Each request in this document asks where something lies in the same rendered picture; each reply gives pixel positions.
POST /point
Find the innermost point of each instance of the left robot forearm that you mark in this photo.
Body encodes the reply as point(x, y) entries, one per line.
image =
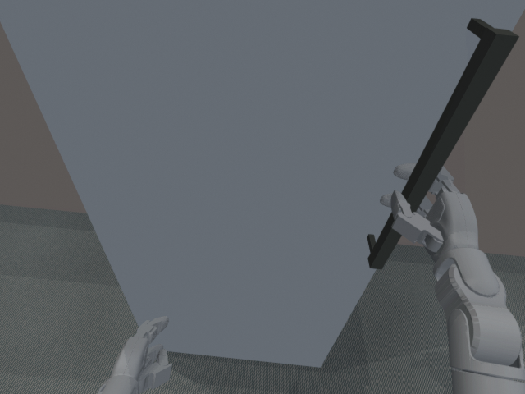
point(120, 384)

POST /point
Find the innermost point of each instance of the fridge door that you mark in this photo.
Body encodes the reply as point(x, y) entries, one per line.
point(232, 154)

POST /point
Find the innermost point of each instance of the right robot hand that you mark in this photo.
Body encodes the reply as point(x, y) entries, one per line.
point(448, 223)

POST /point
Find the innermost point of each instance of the right robot forearm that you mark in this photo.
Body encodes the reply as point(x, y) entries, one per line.
point(485, 340)

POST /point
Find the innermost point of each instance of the left robot hand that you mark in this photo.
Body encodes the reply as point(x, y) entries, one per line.
point(137, 360)

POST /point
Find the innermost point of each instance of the handle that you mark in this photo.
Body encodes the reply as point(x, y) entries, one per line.
point(485, 63)

